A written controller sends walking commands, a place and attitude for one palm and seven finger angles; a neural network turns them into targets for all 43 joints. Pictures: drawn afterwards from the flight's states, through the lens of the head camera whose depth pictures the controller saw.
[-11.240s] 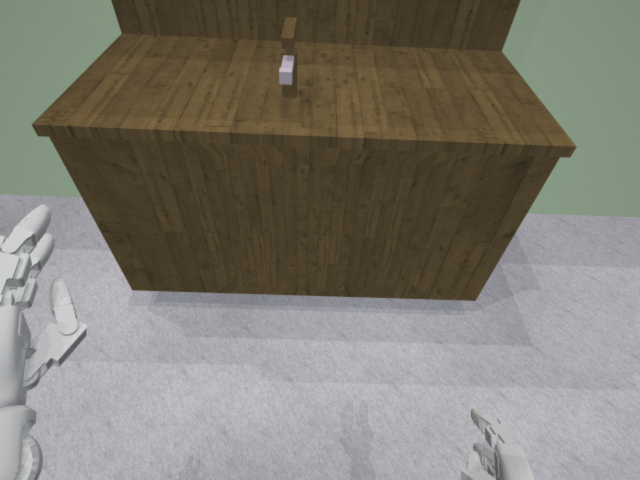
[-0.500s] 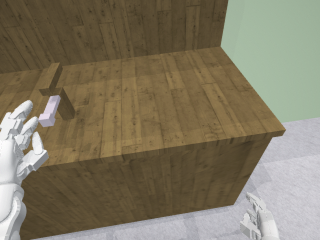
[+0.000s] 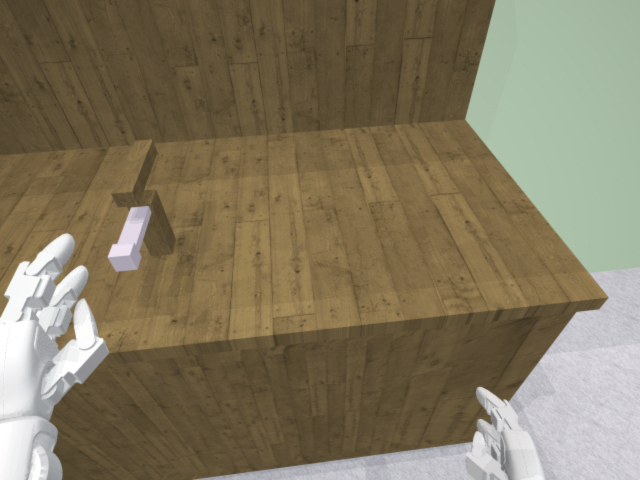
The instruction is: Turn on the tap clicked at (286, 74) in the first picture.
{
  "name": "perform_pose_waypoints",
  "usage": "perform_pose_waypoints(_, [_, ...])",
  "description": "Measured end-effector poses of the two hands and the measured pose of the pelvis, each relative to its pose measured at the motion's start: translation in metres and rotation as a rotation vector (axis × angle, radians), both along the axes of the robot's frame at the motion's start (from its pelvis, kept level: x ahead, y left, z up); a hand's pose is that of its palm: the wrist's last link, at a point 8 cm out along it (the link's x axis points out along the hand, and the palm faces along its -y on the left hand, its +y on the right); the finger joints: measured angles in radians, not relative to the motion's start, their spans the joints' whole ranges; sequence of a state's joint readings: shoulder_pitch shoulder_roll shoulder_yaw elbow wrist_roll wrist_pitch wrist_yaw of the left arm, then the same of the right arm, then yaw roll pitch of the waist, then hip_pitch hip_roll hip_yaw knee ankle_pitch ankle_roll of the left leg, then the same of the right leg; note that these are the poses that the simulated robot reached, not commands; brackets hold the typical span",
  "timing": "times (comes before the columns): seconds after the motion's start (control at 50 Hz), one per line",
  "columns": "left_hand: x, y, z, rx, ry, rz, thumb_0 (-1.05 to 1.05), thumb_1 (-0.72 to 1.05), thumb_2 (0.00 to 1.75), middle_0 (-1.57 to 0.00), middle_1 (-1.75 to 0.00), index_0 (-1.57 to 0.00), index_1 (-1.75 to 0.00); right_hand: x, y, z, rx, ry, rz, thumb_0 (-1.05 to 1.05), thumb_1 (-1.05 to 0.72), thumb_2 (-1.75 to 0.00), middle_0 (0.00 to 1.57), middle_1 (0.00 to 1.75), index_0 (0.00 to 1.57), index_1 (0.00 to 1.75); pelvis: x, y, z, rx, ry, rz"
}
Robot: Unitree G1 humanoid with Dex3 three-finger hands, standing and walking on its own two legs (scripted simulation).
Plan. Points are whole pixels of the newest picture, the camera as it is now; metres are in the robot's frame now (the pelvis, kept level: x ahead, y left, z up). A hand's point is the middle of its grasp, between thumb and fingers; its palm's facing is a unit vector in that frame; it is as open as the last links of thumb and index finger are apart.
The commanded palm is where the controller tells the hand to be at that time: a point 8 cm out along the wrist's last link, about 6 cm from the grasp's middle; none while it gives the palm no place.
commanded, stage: turn the palm inward beside the body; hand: left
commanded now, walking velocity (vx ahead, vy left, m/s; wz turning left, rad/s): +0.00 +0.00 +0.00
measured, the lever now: (125, 256) +0.34 +0.31 +0.11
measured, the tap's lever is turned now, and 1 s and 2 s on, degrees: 0 0 0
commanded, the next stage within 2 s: reach beside the lever's end, fingers flat in 0.96 s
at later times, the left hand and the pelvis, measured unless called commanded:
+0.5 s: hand (104, 381) +0.16 +0.22 +0.15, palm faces +0.42 -0.89 -0.14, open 7.4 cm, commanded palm +0.11 +0.27 +0.16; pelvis -0.02 -0.01 +0.00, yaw +1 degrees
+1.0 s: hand (134, 378) +0.17 +0.20 +0.15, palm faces +0.43 -0.89 -0.14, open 7.4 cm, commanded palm +0.11 +0.24 +0.16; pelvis -0.01 -0.03 +0.00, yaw +1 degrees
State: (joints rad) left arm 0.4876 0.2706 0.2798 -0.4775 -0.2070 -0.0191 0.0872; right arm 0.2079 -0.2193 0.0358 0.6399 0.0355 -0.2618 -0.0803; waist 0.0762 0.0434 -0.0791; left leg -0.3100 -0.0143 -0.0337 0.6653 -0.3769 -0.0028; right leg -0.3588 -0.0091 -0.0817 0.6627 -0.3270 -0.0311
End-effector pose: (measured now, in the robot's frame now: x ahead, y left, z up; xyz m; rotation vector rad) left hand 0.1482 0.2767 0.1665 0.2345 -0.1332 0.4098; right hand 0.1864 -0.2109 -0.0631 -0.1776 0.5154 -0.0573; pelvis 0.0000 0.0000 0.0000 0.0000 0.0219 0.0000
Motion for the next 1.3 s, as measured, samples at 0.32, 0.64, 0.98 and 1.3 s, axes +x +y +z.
perform_pose_waypoints(0.32, [-0.021,-0.006,-0.009,-0.068,0.048,0.013,0.02,0.89,0.90,-0.21,-0.30,-0.20,-0.30,-0.007,0.008,0.006,-0.011,-0.016,0.031,0.01,-0.90,-0.90,0.20,0.30,0.20,0.30,-0.013,0.002,0.001,-0.005,-0.026,0.007])
perform_pose_waypoints(0.64, [-0.033,-0.026,-0.010,-0.114,0.067,0.034,0.02,0.89,0.90,-0.21,-0.30,-0.20,-0.30,-0.019,-0.018,-0.001,0.000,-0.014,0.003,0.01,-0.90,-0.90,0.20,0.30,0.20,0.30,-0.020,-0.017,0.000,0.000,-0.036,0.017])
perform_pose_waypoints(0.98, [-0.025,-0.042,-0.012,-0.106,0.086,0.044,0.02,0.89,0.90,-0.21,-0.30,-0.20,-0.30,-0.004,-0.036,-0.003,0.002,-0.029,0.007,0.01,-0.90,-0.90,0.20,0.30,0.20,0.30,-0.010,-0.031,-0.002,-0.001,-0.017,0.026])
perform_pose_waypoints(1.3, [-0.011,-0.025,-0.020,-0.115,0.105,0.066,0.02,0.89,0.90,-0.21,-0.30,-0.20,-0.30,0.002,-0.033,-0.007,-0.001,0.000,0.004,0.01,-0.90,-0.90,0.20,0.30,0.20,0.30,-0.001,-0.029,-0.001,0.004,-0.002,0.025])
